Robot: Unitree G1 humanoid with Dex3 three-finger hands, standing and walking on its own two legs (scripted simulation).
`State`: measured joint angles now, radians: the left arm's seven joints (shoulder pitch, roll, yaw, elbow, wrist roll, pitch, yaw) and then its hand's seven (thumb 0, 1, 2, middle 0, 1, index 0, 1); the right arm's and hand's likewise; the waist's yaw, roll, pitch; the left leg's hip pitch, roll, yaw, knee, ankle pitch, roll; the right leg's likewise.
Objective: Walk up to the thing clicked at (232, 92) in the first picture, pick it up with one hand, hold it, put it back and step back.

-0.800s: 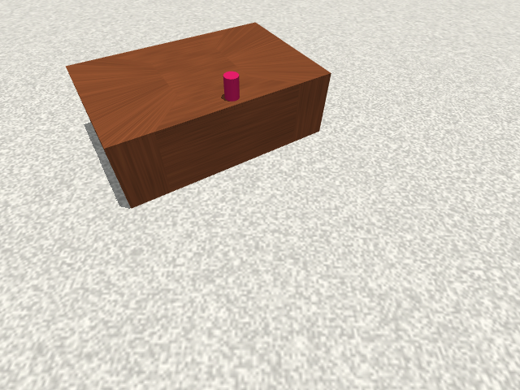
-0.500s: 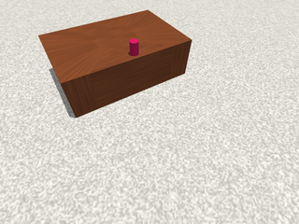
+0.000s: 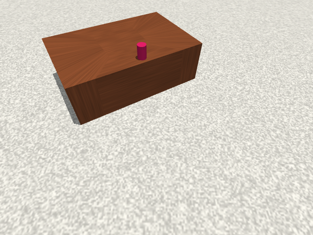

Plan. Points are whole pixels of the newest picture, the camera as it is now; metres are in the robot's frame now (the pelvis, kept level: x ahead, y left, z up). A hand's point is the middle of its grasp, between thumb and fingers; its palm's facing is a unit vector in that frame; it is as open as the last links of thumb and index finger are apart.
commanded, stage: stand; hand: right
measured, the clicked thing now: (141, 51) +1.41 +0.14 -0.34
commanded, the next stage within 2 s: walk up in 0.32 s
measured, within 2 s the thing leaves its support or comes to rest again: neither
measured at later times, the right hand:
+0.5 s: hand out of the picture +0.11 -0.25 -0.15, palm faces -0.17 +0.92 -0.36, open 7.4 cm
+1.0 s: hand (217, 183) +0.31 -0.19 -0.15, palm faces -0.29 +0.88 -0.38, open 7.4 cm
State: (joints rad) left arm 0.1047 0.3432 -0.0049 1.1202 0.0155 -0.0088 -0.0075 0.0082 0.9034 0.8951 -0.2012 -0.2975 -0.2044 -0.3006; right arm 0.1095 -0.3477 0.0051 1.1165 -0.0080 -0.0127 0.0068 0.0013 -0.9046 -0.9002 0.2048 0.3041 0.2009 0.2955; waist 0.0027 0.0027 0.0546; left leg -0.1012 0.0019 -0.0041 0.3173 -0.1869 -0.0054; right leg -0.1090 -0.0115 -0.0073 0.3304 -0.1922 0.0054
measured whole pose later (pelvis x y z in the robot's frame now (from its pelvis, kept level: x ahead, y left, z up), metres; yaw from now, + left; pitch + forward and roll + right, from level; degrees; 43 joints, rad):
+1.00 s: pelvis +0.22 +0.07 -0.02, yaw +17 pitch -1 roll +2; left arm 0.19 0.45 0.08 0.90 0.04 0.00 -0.13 0.01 0.90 0.90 -0.20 -0.30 -0.20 -0.30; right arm 0.42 -0.40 -0.05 0.88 -0.01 -0.10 0.04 0.00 -0.90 -0.90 0.21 0.31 0.21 0.30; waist -0.03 -0.06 0.05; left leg -0.06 0.01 -0.02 0.44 -0.36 -0.02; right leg -0.51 -0.12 0.00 0.68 -0.18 0.00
